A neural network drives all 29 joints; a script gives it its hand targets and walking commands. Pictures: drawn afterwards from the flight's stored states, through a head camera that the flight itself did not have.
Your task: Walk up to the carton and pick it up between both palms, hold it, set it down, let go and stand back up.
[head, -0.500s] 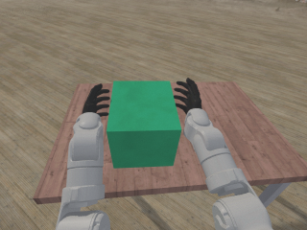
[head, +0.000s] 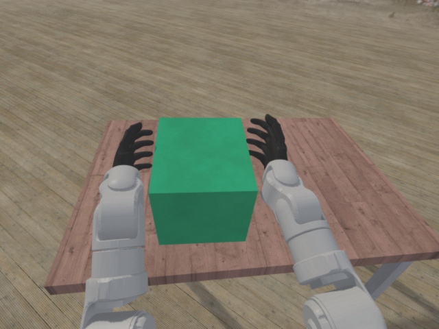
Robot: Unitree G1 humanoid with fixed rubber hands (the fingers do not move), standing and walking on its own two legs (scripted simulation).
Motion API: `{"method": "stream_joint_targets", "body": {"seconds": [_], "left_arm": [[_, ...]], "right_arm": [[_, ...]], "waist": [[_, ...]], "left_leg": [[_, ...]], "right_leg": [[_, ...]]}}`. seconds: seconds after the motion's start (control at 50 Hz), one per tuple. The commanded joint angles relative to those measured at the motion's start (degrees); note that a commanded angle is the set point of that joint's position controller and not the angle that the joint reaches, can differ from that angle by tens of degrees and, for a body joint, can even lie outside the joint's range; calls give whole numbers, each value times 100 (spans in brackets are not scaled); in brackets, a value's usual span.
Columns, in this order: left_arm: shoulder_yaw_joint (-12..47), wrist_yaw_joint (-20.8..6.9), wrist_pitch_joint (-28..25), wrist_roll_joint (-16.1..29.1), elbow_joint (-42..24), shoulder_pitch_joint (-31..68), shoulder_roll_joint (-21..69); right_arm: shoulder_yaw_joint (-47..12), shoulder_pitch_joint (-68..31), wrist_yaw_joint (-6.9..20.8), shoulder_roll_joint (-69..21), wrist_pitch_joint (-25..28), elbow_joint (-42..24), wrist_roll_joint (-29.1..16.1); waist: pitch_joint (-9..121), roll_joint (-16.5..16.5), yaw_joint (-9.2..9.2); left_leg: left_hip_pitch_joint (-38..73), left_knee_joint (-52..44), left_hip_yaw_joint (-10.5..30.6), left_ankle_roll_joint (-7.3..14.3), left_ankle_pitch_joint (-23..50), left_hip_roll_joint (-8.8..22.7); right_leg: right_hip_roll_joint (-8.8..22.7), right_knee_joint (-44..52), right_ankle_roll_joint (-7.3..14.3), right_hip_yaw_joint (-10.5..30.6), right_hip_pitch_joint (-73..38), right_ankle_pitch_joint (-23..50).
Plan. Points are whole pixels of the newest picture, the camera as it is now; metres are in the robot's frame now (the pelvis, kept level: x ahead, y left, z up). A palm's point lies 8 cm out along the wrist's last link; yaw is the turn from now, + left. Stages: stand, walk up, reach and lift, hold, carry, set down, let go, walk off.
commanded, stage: hold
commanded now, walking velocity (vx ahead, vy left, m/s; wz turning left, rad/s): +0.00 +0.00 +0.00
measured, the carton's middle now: (201, 178) +0.37 +0.01 +0.13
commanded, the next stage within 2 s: none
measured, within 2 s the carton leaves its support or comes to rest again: neither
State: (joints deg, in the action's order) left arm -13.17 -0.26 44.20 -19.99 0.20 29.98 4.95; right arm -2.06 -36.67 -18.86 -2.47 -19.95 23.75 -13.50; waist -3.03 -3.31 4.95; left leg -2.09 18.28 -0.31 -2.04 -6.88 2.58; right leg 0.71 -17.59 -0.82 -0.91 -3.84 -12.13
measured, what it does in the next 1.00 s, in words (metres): stands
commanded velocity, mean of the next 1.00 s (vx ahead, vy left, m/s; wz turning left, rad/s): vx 0.00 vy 0.00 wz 0.00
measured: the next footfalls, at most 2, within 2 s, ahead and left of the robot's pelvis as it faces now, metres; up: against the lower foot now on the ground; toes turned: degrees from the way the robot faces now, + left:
none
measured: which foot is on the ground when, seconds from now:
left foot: down 0.00-1.00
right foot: down 0.00-1.00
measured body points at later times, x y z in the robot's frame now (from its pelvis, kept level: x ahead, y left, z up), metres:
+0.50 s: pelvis -0.01 -0.01 +0.00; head -0.05 +0.02 +0.45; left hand +0.37 +0.14 +0.18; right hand +0.37 -0.12 +0.19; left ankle +0.05 +0.14 -0.75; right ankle -0.01 -0.13 -0.75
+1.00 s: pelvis +0.00 +0.00 +0.00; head -0.04 +0.02 +0.45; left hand +0.36 +0.14 +0.18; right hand +0.37 -0.12 +0.18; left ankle +0.05 +0.14 -0.75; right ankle -0.01 -0.12 -0.75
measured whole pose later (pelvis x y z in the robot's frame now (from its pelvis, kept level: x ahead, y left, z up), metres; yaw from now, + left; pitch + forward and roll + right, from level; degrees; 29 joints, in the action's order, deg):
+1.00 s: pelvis +0.00 +0.00 +0.00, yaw +0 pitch -9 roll +0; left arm -13.0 0.0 44.2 -20.4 0.6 30.6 5.0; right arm -2.0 -36.7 -18.6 -2.2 -18.5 24.3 -13.3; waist -4.0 -3.5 4.9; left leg -2.6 18.5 0.1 -2.2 -6.7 2.7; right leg 0.5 -18.1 -0.6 -1.4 -3.1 -12.0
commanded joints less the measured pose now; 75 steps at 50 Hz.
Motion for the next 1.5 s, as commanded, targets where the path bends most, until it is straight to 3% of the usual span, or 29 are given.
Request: {"method": "stream_joint_targets", "body": {"seconds": [0.0, 0.04, 0.1, 0.16, 0.2, 0.24, 0.26, 0.3, 0.46, 0.5, 0.52, 0.54, 0.62, 0.68, 0.7, 0.74, 0.8, 0.88, 0.92, 1.0, 1.02, 1.06, 1.08, 1.2, 1.28, 1.3, 1.32, 1.36, 1.48], "left_arm": [[3185, -714, -674, 1048, -858, 4200, 3301], [3275, -690, -725, 1084, -1124, 4233, 3359], [2923, -750, -611, 848, -219, 4202, 3137], [3086, -702, -812, 1078, -845, 4695, 3296], [2968, -689, -773, 962, -542, 4511, 3169], [2721, -751, -709, 858, -266, 4520, 3190], [2666, -774, -671, 791, -316, 4311, 3220], [2611, -771, -729, 882, -177, 4818, 3066], [2806, -749, -790, 882, -286, 4592, 3197], [2871, -774, -832, 936, -671, 4733, 3164], [2808, -762, -881, 1022, -770, 4719, 3146], [2724, -773, -743, 872, -188, 4491, 3064], [2907, -755, -718, 927, -565, 4190, 3208], [2987, -802, -676, 940, -812, 4227, 3207], [2859, -761, -701, 842, -768, 4354, 3085], [3204, -738, -713, 1010, -1147, 4521, 3309], [3420, -725, -686, 1088, -1358, 4270, 3332], [3103, -740, -561, 931, -675, 4148, 3164], [3314, -736, -679, 1085, -1054, 4373, 3375], [2978, -703, -662, 928, -708, 4478, 3136], [2879, -720, -638, 916, -457, 4346, 3198], [2994, -732, -739, 1019, -779, 4609, 3344], [2848, -747, -694, 928, -399, 4529, 3142], [2762, -777, -738, 938, -413, 4388, 3122], [2867, -783, -785, 898, -795, 4661, 3134], [2924, -788, -763, 1001, -792, 4517, 3178], [2833, -809, -759, 899, -603, 4618, 3097], [2991, -837, -798, 1040, -896, 4506, 3185], [3067, -756, -722, 1026, -651, 4210, 3158]], "right_arm": [[-2322, -4327, 755, -3336, 460, -1744, -385], [-2522, -4218, 754, -3441, 498, -2007, -394], [-2141, -4434, 829, -3202, 432, -1380, -263], [-2261, -4486, 876, -3493, 617, -1692, -275], [-2157, -4318, 866, -3337, 554, -1284, -231], [-2033, -4765, 882, -3374, 542, -1321, -189], [-1981, -4589, 857, -3316, 574, -1282, -278], [-1910, -4805, 891, -3337, 542, -1035, -115], [-2084, -4799, 828, -3457, 650, -1446, -200], [-2023, -4225, 810, -3434, 503, -1060, -253], [-2206, -4184, 784, -3597, 540, -1198, -294], [-2085, -4487, 782, -3344, 482, -1148, -245], [-2414, -4456, 710, -3346, 553, -1551, -439], [-2275, -4091, 697, -3325, 517, -1475, -409], [-2225, -3972, 695, -3366, 448, -1250, -389], [-2297, -4144, 719, -3372, 537, -1649, -475], [-2472, -3925, 696, -3390, 545, -1957, -463], [-2321, -4466, 749, -3230, 564, -1909, -336], [-2394, -4449, 766, -3389, 639, -2109, -400], [-2286, -4361, 823, -3341, 489, -1478, -269], [-2196, -4378, 830, -3231, 529, -1456, -211], [-2144, -4490, 840, -3382, 574, -1487, -184], [-2137, -4471, 856, -3282, 519, -1300, -151], [-2280, -4513, 793, -3390, 549, -1487, -284], [-2068, -3981, 788, -3409, 500, -985, -186], [-2260, -4351, 786, -3483, 544, -1532, -290], [-2194, -4296, 768, -3426, 518, -1236, -276], [-2265, -4246, 728, -3578, 590, -1640, -235], [-2580, -4432, 678, -3446, 570, -2033, -365]], "waist": [[2725, 524, 67], [2915, 547, 76], [2062, 481, 6], [2856, 478, -11], [2654, 454, 54], [2490, 525, -187], [2555, 568, -59], [2441, 328, -17], [2974, 505, -23], [2949, 590, 161], [3024, 420, 0], [2657, 453, 29], [2764, 336, -17], [2811, 472, 165], [2550, 506, 80], [2912, 820, 189], [2925, 768, 207], [2480, 585, 11], [2993, 637, 122], [2599, 527, -128], [2517, 335, 23], [2791, 440, -49], [2544, 376, -14], [2651, 314, -151], [2644, 622, 79], [2854, 416, 18], [2571, 425, 69], [2910, 365, 111], [2892, 417, -7]], "left_leg": [[1924, 147, -113, -6, 1427, -389], [2013, 215, -148, -8, 1788, -409], [1569, -44, -203, 80, 522, -392], [1680, 37, -212, 80, 860, -396], [1620, 43, -130, 112, 868, -405], [1528, -19, -320, 136, 553, -385], [1727, 20, -263, 155, 844, -398], [1471, -82, -234, 236, 270, -391], [1709, 147, -198, 174, 1005, -463], [1853, 196, -131, 132, 1270, -462], [1795, 179, -211, 150, 1415, -461], [1691, 142, -177, 162, 1063, -436], [2026, 282, -114, 65, 1791, -397], [2112, 311, -111, 8, 1938, -400], [1994, 210, -143, 25, 1518, -445], [2068, 288, -140, -53, 1778, -441], [2272, 400, -113, -132, 2123, -417], [1827, 148, -158, 17, 1186, -391], [2028, 184, -152, -43, 1447, -408], [1716, 67, -178, 81, 929, -385], [1754, 25, -152, 118, 784, -365], [1739, 41, -217, 103, 903, -359], [1625, 19, -190, 149, 668, -368], [1686, 156, -219, 193, 1093, -401], [1777, 108, -176, 86, 1117, -461], [1807, 183, -202, 121, 1272, -478], [1684, 114, -199, 139, 1062, -501], [1671, 159, -258, 149, 1254, -536], [1858, 222, -116, 69, 1598, -457]], "right_leg": [[-455, 322, -333, -464, 758, 1256], [-452, 245, -366, -410, 692, 1784], [-421, 462, -325, -416, 1020, 457], [-415, 293, -292, -439, 746, 925], [-394, 346, -320, -426, 833, 855], [-348, 381, -349, -345, 836, 590], [-370, 374, -330, -379, 706, 830], [-326, 416, -380, -383, 939, 407], [-333, 292, -426, -365, 560, 1319], [-362, 248, -404, -388, 611, 1440], [-352, 224, -439, -358, 426, 1721], [-355, 294, -441, -380, 716, 1271], [-459, 259, -420, -502, 576, 1660], [-422, 259, -380, -484, 592, 1831], [-405, 306, -407, -459, 644, 1412], [-417, 239, -375, -492, 554, 1608], [-443, 177, -372, -526, 615, 1970], [-395, 313, -354, -451, 709, 1154], [-428, 219, -343, -522, 632, 1411], [-367, 313, -346, -419, 778, 932], [-384, 334, -308, -501, 869, 747], [-384, 281, -334, -452, 773, 881], [-356, 336, -347, -442, 877, 731], [-343, 284, -409, -388, 707, 1289], [-325, 272, -384, -423, 589, 1339], [-344, 242, -447, -423, 559, 1659], [-316, 297, -464, -441, 639, 1294], [-285, 224, -503, -405, 391, 1862], [-380, 253, -425, -413, 468, 1855]]}}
